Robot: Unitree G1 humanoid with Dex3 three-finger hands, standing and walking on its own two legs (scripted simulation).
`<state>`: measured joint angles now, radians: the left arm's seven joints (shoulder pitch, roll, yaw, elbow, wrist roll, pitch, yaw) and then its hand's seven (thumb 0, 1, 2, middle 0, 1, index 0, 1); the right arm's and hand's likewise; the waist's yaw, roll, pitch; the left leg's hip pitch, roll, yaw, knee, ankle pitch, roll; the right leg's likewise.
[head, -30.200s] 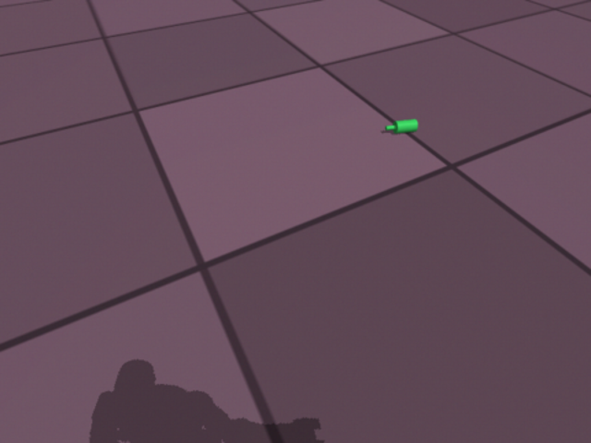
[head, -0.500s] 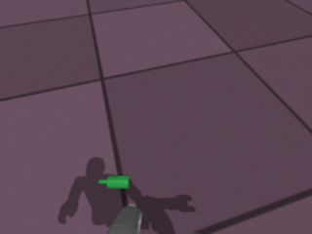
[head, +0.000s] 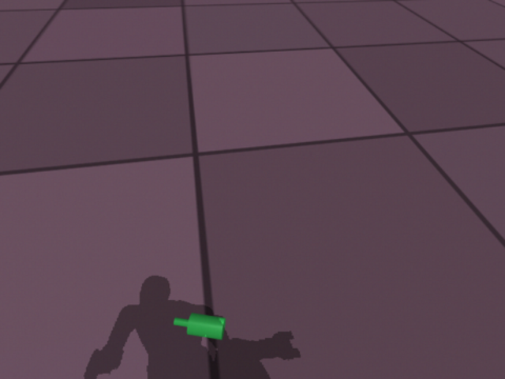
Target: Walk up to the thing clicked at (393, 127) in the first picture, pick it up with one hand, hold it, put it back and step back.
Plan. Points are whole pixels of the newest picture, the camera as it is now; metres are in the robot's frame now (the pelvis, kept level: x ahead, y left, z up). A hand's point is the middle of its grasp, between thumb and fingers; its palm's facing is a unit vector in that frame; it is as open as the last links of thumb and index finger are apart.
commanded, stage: walk up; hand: left
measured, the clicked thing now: (199, 324) +0.45 +0.21 -0.71
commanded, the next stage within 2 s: stand in 0.96 s
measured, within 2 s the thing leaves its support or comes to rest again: neither
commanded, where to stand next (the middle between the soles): +0.05 -0.03 m, yaw -4 degrees
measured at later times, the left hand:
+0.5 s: hand out of the picture +0.11 +0.25 -0.14, palm faces -0.13 -0.90 -0.42, open 7.3 cm
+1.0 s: hand out of the picture +0.02 +0.26 -0.13, palm faces -0.02 -0.94 -0.34, open 7.3 cm
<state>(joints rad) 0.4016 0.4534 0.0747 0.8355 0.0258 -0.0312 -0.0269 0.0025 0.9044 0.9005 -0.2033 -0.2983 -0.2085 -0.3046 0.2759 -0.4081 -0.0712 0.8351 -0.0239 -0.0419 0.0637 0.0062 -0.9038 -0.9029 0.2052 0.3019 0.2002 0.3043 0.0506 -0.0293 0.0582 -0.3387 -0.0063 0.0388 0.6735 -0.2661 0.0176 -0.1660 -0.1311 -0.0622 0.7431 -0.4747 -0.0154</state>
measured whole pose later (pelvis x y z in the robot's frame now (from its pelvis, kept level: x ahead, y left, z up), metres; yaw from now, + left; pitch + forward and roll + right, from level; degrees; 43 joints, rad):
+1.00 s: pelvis -0.03 -0.02 +0.01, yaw -1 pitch -4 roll +1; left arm 0.32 0.42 0.07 0.87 0.02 0.04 -0.05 0.00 0.91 0.90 -0.20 -0.30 -0.21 -0.30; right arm 0.39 -0.42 -0.07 0.90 -0.04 -0.06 0.00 0.00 -0.90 -0.90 0.20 0.30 0.20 0.30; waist -0.01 -0.06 0.01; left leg -0.21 -0.02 0.02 0.57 -0.29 0.04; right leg -0.37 0.04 0.05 0.79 -0.39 -0.05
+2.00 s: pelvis -0.02 -0.02 +0.03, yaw +0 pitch -2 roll +0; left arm 0.10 0.36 -0.02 1.15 0.01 -0.02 -0.01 0.00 0.91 0.90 -0.20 -0.30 -0.21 -0.30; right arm 0.08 -0.34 -0.01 1.17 -0.01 -0.01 0.02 0.01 -0.90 -0.90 0.20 0.30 0.20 0.30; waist -0.01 0.00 0.05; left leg -0.11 -0.01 0.00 0.32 -0.17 0.01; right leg -0.14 -0.01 0.03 0.32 -0.14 0.02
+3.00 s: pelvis +0.01 -0.03 +0.03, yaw +1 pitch -2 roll +0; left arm 0.09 0.35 -0.01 1.13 0.01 -0.02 0.00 0.00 0.91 0.90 -0.20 -0.30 -0.21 -0.30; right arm 0.08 -0.34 -0.01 1.14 -0.01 -0.01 0.01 0.00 -0.90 -0.90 0.20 0.30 0.20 0.30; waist -0.01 0.00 0.04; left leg -0.08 0.00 -0.01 0.30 -0.19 -0.01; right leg -0.11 0.00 0.01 0.30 -0.17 0.00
